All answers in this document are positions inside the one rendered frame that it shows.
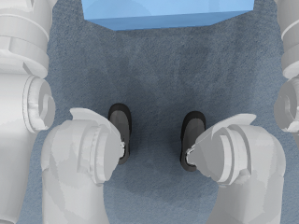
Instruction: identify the robot left upper arm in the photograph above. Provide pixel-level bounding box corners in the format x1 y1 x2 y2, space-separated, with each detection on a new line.
0 73 56 224

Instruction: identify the right robot forearm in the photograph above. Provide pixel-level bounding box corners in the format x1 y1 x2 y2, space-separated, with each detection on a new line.
274 0 299 79

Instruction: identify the carton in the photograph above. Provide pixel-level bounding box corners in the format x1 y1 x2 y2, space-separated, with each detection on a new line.
81 0 254 31

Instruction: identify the right robot foot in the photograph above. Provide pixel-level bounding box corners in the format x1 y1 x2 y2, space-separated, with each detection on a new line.
179 111 206 172

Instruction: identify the robot left shin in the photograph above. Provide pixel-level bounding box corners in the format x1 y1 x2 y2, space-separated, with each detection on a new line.
40 107 125 172

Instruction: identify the left robot forearm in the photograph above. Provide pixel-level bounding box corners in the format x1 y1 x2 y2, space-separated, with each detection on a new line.
0 0 58 79

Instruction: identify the robot right upper arm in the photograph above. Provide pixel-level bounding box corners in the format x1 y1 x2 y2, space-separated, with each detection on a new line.
273 76 299 150

